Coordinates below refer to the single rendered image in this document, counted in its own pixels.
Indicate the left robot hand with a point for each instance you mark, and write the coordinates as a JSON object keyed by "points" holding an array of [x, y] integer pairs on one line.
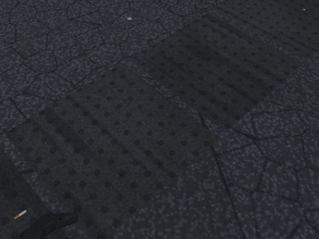
{"points": [[48, 223]]}

